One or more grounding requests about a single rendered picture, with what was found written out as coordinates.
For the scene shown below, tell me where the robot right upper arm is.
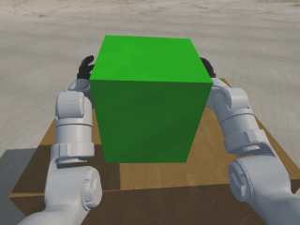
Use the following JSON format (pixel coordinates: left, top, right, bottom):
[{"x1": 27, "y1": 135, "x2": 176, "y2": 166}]
[{"x1": 228, "y1": 153, "x2": 300, "y2": 225}]

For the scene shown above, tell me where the pedestal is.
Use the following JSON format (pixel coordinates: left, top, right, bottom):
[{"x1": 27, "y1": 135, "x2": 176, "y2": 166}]
[{"x1": 8, "y1": 78, "x2": 300, "y2": 225}]

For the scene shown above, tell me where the robot right hand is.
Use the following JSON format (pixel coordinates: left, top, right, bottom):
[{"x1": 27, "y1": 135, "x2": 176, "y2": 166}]
[{"x1": 200, "y1": 57, "x2": 216, "y2": 78}]

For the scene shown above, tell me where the carton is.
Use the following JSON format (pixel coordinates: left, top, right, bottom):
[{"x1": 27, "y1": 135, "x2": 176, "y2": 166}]
[{"x1": 89, "y1": 35, "x2": 213, "y2": 163}]

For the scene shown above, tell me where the robot left forearm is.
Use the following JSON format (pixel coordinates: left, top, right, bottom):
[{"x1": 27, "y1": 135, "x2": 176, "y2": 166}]
[{"x1": 44, "y1": 79, "x2": 95, "y2": 206}]

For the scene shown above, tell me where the robot left hand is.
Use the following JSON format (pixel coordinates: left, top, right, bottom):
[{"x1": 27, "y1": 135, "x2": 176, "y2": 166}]
[{"x1": 77, "y1": 55, "x2": 95, "y2": 81}]

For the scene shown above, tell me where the robot right forearm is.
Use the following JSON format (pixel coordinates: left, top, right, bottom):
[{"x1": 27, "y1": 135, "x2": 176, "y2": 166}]
[{"x1": 205, "y1": 78, "x2": 292, "y2": 189}]

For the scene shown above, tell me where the robot left upper arm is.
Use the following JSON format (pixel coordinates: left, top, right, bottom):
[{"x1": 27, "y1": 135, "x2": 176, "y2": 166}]
[{"x1": 17, "y1": 166, "x2": 102, "y2": 225}]

